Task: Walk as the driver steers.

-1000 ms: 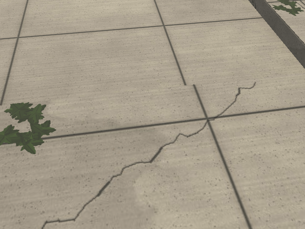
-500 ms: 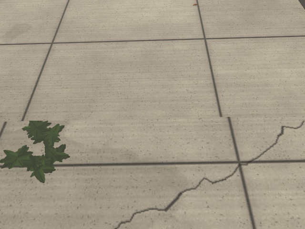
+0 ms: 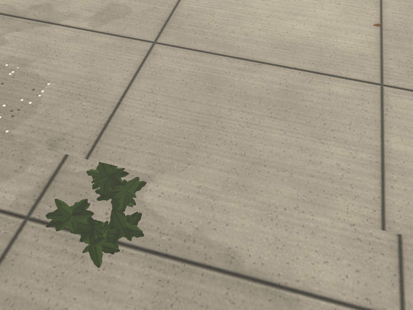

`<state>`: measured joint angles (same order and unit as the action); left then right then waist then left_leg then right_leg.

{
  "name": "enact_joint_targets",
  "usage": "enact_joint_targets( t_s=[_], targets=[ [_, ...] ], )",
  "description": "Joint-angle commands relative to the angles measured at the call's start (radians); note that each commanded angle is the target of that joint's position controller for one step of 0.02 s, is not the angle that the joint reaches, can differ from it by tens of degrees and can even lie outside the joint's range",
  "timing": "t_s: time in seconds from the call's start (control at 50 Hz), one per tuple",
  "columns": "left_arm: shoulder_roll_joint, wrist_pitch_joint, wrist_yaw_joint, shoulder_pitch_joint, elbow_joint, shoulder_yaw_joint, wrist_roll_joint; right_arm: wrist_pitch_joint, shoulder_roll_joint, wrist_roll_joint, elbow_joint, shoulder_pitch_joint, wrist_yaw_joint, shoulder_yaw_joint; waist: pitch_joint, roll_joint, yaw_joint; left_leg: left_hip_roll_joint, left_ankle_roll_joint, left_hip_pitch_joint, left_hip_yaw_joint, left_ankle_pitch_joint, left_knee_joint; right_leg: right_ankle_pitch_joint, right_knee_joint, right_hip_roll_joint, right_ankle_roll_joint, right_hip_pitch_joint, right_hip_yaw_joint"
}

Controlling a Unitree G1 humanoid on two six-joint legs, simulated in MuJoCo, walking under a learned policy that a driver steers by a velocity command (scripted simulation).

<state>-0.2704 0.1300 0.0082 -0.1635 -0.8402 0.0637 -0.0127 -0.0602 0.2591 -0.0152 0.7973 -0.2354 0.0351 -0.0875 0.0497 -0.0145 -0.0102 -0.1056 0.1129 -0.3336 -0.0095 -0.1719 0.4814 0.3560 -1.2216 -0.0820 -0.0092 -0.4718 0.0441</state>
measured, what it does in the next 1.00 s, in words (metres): walks ahead: right foot, then left foot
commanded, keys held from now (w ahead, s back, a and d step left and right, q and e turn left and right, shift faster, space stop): w+q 0.24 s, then w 0.76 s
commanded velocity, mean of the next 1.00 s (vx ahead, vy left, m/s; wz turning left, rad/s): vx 0.50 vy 0.00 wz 0.27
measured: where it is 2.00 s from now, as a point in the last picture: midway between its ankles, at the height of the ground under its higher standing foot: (182, 216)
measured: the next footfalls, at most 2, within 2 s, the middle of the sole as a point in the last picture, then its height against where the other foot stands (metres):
right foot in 0.34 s outside the picture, level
left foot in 0.84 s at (164, 270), level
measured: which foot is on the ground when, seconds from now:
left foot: down 0.00-0.38, up 0.40-0.82, down 0.84-1.00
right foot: up 0.00-0.32, down 0.34-0.86, up 0.88-1.00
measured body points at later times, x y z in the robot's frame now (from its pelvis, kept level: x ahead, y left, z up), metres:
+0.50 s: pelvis +0.29 -0.05 +0.00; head +0.31 -0.04 +0.45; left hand +0.31 +0.21 -0.13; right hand +0.40 -0.28 -0.13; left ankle +0.19 +0.06 -0.64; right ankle +0.35 -0.13 -0.73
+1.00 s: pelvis +0.53 +0.06 +0.01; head +0.54 +0.07 +0.46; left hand +0.50 +0.32 -0.13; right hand +0.69 -0.18 -0.11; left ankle +0.54 +0.14 -0.73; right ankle +0.50 -0.09 -0.65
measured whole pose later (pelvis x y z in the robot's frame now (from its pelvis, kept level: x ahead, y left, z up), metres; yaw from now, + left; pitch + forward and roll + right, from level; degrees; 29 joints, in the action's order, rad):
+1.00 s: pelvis +0.53 +0.06 +0.01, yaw +15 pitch +0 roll +0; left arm -0.26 0.05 -0.02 -0.31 -0.91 0.04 0.02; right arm -0.07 0.25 0.02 0.84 -0.25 0.01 -0.04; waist 0.02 -0.02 0.01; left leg -0.04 0.07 -0.25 -0.06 -0.17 0.41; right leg 0.38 -1.07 -0.03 -0.04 -0.39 -0.01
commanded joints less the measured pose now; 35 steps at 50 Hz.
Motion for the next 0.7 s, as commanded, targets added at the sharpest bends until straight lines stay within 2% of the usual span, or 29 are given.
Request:
enact_joint_targets(
  t_s=[0.02,0.08,0.16,0.22,0.26,0.28,0.3,0.32,0.34,0.36,0.38,0.4,0.42,0.44,0.46,0.48,0.5,0.52,0.54,0.56,0.58,0.6,0.62,0.64,0.66,0.68,0.7],
  targets=[
    [-0.094,-0.010,0.004,-0.039,0.068,0.031,0.021,-0.025,0.111,-0.001,-0.082,0.009,-0.015,-0.021,-0.112,0.018,0.040,0.267,0.196,0.164,0.345,0.289,-0.250,-0.074,0.100,-0.050,0.025,-0.144,0.028],
    [-0.071,-0.022,0.011,0.070,0.112,0.024,0.031,-0.023,0.149,-0.004,-0.076,-0.048,-0.037,-0.030,-0.073,0.039,0.012,0.230,0.178,0.120,0.285,0.326,-0.261,-0.217,0.289,-0.021,0.061,-0.179,0.005],
    [-0.043,-0.012,-0.002,0.212,0.158,0.010,0.018,-0.009,0.143,-0.009,-0.068,-0.106,-0.050,-0.027,-0.051,0.098,-0.046,0.183,0.118,0.105,0.265,0.198,-0.236,-0.430,0.582,0.045,0.056,-0.122,-0.003],
    [-0.058,0.000,-0.018,0.275,0.193,0.011,0.008,-0.001,0.146,-0.013,-0.056,-0.145,-0.052,-0.028,-0.046,0.114,-0.071,0.207,0.106,0.147,0.325,0.155,-0.192,-0.447,0.678,0.074,0.044,-0.088,0.004],
    [-0.079,0.011,-0.029,0.276,0.204,0.016,0.007,0.006,0.139,-0.014,-0.053,-0.158,-0.058,-0.026,-0.052,0.119,-0.066,0.236,0.099,0.217,0.375,0.144,-0.138,-0.405,0.726,0.079,0.028,-0.080,0.017],
    [0.027,-0.029,-0.034,0.161,0.152,-0.048,0.104,-0.029,0.093,0.172,0.038,-0.242,0.024,0.011,-0.015,0.158,-0.013,0.296,0.115,0.250,0.403,0.237,-0.156,-0.472,0.674,0.021,0.023,-0.077,0.052],
    [-0.028,-0.050,-0.034,0.148,0.158,-0.038,0.095,-0.051,0.114,0.144,0.028,-0.200,0.054,-0.009,0.008,0.125,0.006,0.314,0.103,0.286,0.410,0.355,-0.140,-0.373,0.676,0.020,0.006,-0.071,0.025],
    [-0.094,-0.059,-0.030,0.128,0.154,-0.024,0.070,-0.065,0.142,0.106,0.026,-0.154,0.066,-0.013,-0.026,0.082,0.044,0.291,0.074,0.290,0.385,0.462,-0.095,-0.379,0.712,0.039,-0.021,0.029,-0.022],
    [-0.138,-0.051,-0.023,0.058,0.132,-0.011,0.046,-0.071,0.151,0.092,0.034,-0.145,0.075,-0.012,-0.081,0.053,0.074,0.229,0.038,0.261,0.349,0.564,-0.004,-0.410,0.717,0.061,-0.056,0.200,-0.052],
    [-0.178,-0.036,-0.021,-0.091,0.082,-0.002,0.046,-0.074,0.079,0.109,0.038,-0.218,0.078,0.012,-0.270,-0.050,0.079,0.110,-0.012,0.188,0.294,0.503,0.216,-0.460,0.639,0.025,-0.159,0.521,0.010],
    [-0.197,-0.029,-0.030,-0.269,0.047,-0.005,0.055,-0.085,-0.009,0.131,0.046,-0.388,0.071,0.042,-0.468,-0.235,0.070,-0.041,-0.078,-0.116,0.251,0.022,0.497,-0.467,0.682,-0.170,-0.389,0.942,0.323],
    [-0.131,-0.030,-0.031,-0.374,0.008,-0.025,0.082,-0.085,0.042,0.107,0.032,-0.266,0.084,0.031,-0.362,-0.251,0.166,-0.100,-0.093,-0.455,0.195,-0.437,0.813,-0.141,0.881,-0.270,-0.416,1.003,0.633],
    [-0.116,-0.017,-0.026,-0.323,0.001,-0.020,0.077,-0.079,0.090,0.091,-0.011,-0.102,0.068,0.015,-0.107,-0.089,0.162,-0.003,-0.055,-0.607,0.196,-0.349,0.900,0.101,0.955,-0.270,-0.300,0.795,0.591],
    [-0.093,-0.013,-0.023,-0.211,0.014,-0.025,0.062,-0.074,0.090,0.084,-0.006,-0.075,0.035,0.018,-0.002,-0.047,0.106,0.077,-0.037,-0.565,0.186,-0.229,0.877,0.128,0.998,-0.250,-0.275,0.574,0.490],
    [-0.020,-0.013,-0.016,-0.151,0.023,-0.050,0.058,-0.067,0.078,0.100,0.006,-0.099,0.016,0.028,-0.044,-0.048,0.061,0.135,-0.021,-0.455,0.196,-0.148,0.794,0.029,1.043,-0.235,-0.278,0.466,0.419],
    [0.034,-0.008,-0.007,-0.118,0.021,-0.067,0.059,-0.057,0.045,0.119,0.001,-0.070,0.010,0.042,-0.038,-0.040,0.040,0.174,-0.019,-0.386,0.186,-0.107,0.738,-0.077,1.082,-0.216,-0.271,0.397,0.353],
    [-0.099,-0.013,-0.023,-0.120,0.018,-0.019,0.039,-0.019,0.098,0.025,-0.020,-0.064,-0.003,0.016,-0.053,0.083,-0.003,0.134,-0.052,-0.238,0.113,-0.123,0.701,-0.300,1.032,-0.189,-0.204,0.285,0.271],
    [-0.124,-0.011,-0.029,-0.123,0.005,-0.011,0.034,-0.004,0.069,0.026,-0.019,-0.089,-0.004,0.025,-0.059,0.054,-0.024,0.131,-0.063,-0.212,0.091,-0.129,0.669,-0.437,1.028,-0.167,-0.200,0.257,0.185],
    [-0.118,-0.007,-0.031,-0.146,-0.008,-0.010,0.030,0.007,0.038,0.033,-0.031,-0.080,-0.003,0.034,-0.050,0.002,-0.027,0.139,-0.069,-0.219,0.068,-0.104,0.619,-0.517,1.037,-0.153,-0.202,0.249,0.130],
    [-0.100,-0.007,-0.032,-0.170,-0.027,-0.012,0.027,0.015,0.022,0.039,-0.049,-0.043,-0.002,0.041,-0.030,-0.046,-0.023,0.158,-0.074,-0.239,0.046,-0.060,0.557,-0.519,1.055,-0.139,-0.201,0.248,0.091],
    [-0.004,0.021,-0.028,-0.116,0.025,-0.036,0.100,0.002,-0.027,0.133,-0.023,-0.075,0.021,0.074,-0.050,-0.155,0.018,0.204,-0.071,-0.309,0.092,0.030,0.466,-0.323,1.115,-0.120,-0.264,0.327,0.087],
    [0.008,0.024,-0.030,-0.138,0.012,-0.037,0.098,-0.004,-0.018,0.135,-0.027,-0.042,0.025,0.068,-0.019,-0.085,0.028,0.209,-0.069,-0.314,0.080,0.090,0.381,-0.258,1.127,-0.133,-0.273,0.321,0.106],
    [-0.016,0.022,-0.035,-0.165,0.001,-0.034,0.095,-0.008,-0.013,0.116,-0.046,0.016,0.026,0.070,-0.009,-0.042,0.040,0.206,-0.070,-0.299,0.058,0.138,0.304,-0.254,1.128,-0.132,-0.271,0.314,0.087],
    [-0.043,0.018,-0.046,-0.198,-0.016,-0.029,0.087,-0.009,-0.007,0.101,-0.062,0.065,0.028,0.072,-0.002,-0.041,0.055,0.199,-0.069,-0.282,0.044,0.156,0.246,-0.266,1.123,-0.131,-0.270,0.316,0.069],
    [-0.063,0.016,-0.056,-0.231,-0.029,-0.026,0.079,-0.006,0.003,0.092,-0.074,0.098,0.030,0.072,0.004,-0.046,0.064,0.190,-0.067,-0.270,0.033,0.165,0.201,-0.295,1.115,-0.134,-0.271,0.326,0.056],
    [-0.075,0.014,-0.061,-0.272,-0.046,-0.023,0.076,-0.002,0.015,0.093,-0.081,0.131,0.032,0.070,0.011,-0.052,0.082,0.179,-0.066,-0.282,0.019,0.168,0.164,-0.325,1.104,-0.140,-0.274,0.366,0.052],
    [-0.116,-0.016,-0.040,-0.319,-0.082,-0.006,-0.013,0.002,0.036,0.022,-0.130,0.242,0.017,0.056,0.034,-0.029,0.085,0.148,-0.080,-0.209,-0.068,0.179,0.156,-0.447,1.071,-0.113,-0.180,0.327,0.015]
  ],
)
